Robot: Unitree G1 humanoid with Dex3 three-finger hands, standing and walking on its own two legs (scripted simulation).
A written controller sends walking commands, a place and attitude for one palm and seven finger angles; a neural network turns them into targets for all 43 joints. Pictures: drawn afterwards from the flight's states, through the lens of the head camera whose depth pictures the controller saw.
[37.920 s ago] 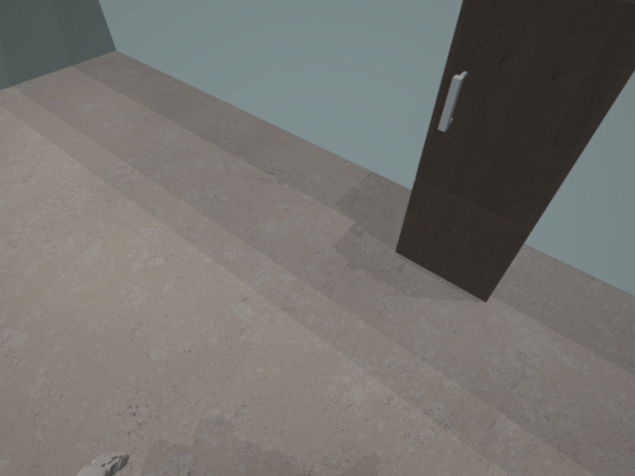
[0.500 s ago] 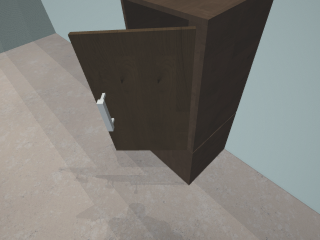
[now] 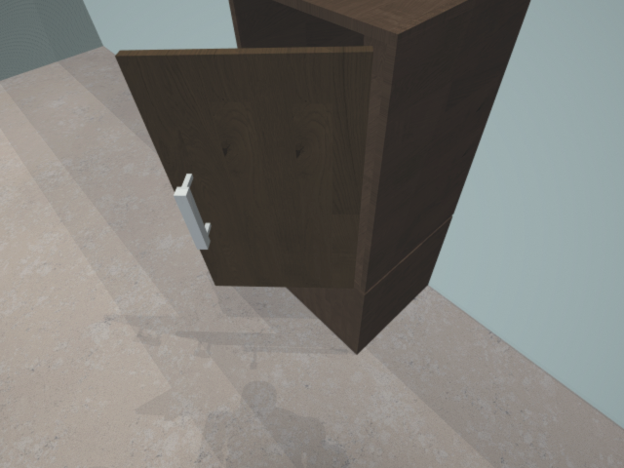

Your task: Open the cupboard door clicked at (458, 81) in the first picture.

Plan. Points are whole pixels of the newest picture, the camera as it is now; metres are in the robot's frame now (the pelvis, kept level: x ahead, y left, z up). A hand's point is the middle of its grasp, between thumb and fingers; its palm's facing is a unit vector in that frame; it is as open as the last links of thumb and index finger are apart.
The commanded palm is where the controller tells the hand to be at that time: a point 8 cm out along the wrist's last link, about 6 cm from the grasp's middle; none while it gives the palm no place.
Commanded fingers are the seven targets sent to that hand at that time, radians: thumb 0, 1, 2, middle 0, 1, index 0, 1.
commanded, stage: look again from close up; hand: left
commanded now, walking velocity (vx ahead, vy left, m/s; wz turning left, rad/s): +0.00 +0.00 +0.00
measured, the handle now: (196, 212) +0.55 +0.26 -0.04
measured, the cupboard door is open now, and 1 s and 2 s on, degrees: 45 45 45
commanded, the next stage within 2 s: raise the hand with hooked fingers in 0.62 s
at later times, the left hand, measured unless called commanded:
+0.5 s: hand out of the picture +0.03 +0.18 -0.17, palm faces +0.02 -0.97 -0.23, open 7.3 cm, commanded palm none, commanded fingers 0.00 0.90 0.90 -0.20 -0.30 -0.20 -0.30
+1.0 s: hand (172, 381) +0.22 +0.19 +0.00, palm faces +0.09 -1.00 +0.01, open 7.9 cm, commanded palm +0.13 +0.25 -0.06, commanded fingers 0.00 0.55 0.75 -0.23 -0.53 -0.23 -0.53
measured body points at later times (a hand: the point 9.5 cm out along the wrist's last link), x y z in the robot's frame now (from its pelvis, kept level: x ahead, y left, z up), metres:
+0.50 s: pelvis +0.01 +0.00 +0.00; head +0.03 -0.01 +0.45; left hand +0.03 +0.23 -0.15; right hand +0.00 -0.21 -0.17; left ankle -0.05 +0.13 -0.74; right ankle +0.03 -0.07 -0.74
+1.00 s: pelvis -0.03 +0.02 -0.03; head +0.00 +0.02 +0.42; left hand +0.21 +0.25 +0.00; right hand +0.16 -0.24 -0.10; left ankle -0.05 +0.13 -0.74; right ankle +0.03 -0.07 -0.74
